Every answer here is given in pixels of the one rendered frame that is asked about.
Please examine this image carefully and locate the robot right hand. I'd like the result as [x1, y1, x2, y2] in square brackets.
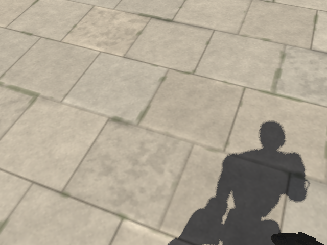
[271, 232, 324, 245]

